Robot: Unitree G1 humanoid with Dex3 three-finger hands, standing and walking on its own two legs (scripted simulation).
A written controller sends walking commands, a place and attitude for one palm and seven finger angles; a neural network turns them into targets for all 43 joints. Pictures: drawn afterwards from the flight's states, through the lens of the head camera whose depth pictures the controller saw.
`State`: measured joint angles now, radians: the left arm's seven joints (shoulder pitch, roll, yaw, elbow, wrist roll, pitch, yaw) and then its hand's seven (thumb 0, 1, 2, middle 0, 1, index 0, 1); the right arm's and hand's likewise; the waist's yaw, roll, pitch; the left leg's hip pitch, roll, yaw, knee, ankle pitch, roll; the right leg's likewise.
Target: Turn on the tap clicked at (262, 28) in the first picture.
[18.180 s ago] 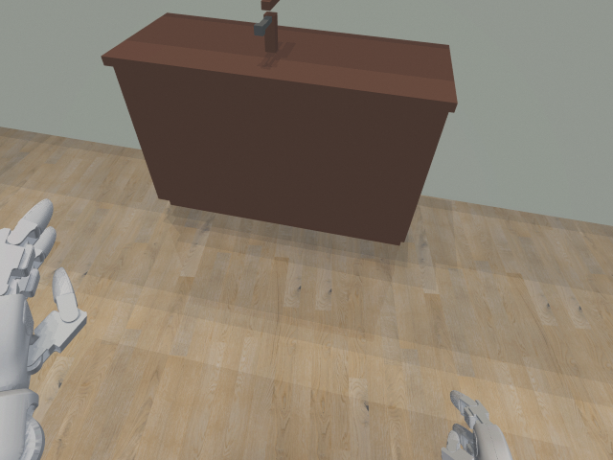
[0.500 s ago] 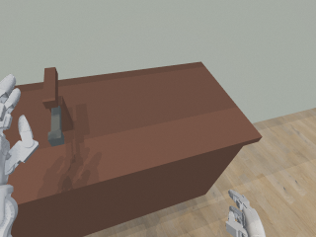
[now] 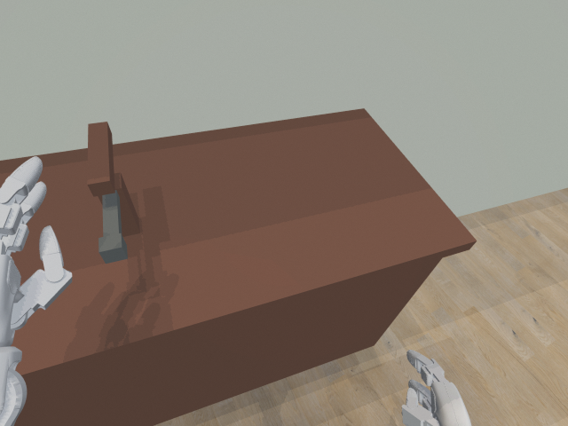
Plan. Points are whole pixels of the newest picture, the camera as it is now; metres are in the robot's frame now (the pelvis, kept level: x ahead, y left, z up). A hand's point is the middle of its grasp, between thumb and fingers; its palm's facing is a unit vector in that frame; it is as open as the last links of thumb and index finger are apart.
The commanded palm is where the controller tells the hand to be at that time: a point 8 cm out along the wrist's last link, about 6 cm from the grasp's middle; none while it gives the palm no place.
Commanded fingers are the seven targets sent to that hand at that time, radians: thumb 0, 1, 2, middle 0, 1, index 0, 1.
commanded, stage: look again from close up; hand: left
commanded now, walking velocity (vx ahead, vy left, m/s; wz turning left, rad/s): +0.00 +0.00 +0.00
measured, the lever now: (113, 248) +0.31 +0.27 +0.07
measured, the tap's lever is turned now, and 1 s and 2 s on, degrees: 0 0 0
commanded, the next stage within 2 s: shuffle to correct the standing spot in 0.22 s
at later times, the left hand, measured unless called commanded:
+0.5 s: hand (70, 278) +0.22 +0.25 +0.16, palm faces +0.38 -0.86 -0.34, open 7.5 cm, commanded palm +0.16 +0.27 +0.17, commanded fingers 0.00 0.90 0.90 -0.20 -0.30 -0.20 -0.30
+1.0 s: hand (151, 307) +0.20 +0.16 +0.16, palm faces +0.34 -0.85 -0.40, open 7.5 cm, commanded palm +0.15 +0.20 +0.17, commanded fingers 0.00 0.90 0.90 -0.20 -0.30 -0.20 -0.30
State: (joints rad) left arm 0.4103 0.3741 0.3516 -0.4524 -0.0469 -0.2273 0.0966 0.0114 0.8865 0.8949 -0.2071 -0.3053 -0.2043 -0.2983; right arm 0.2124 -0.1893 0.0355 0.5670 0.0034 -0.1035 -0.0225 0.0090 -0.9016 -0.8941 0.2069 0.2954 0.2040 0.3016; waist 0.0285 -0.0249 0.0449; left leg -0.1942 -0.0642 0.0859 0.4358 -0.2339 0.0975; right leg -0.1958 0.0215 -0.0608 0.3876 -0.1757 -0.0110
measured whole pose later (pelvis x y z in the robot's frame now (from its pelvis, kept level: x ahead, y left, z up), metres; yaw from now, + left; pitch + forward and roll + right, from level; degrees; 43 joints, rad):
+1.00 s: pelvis -0.02 -0.08 +0.00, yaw -2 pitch +2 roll +0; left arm 0.48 0.36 0.36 -0.51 -0.08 -0.20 0.11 0.01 0.88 0.89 -0.21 -0.31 -0.21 -0.30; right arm 0.20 -0.21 0.00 0.56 0.02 -0.11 -0.04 0.01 -0.90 -0.89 0.21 0.30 0.20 0.30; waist 0.04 -0.02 0.05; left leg -0.34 -0.01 0.01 0.65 -0.36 0.01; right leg -0.30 0.11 -0.06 0.40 -0.14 -0.12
